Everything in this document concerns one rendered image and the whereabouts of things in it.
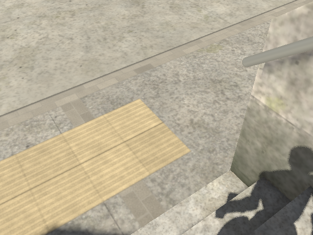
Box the stairs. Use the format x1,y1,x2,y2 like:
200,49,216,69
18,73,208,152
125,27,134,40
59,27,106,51
131,170,313,235

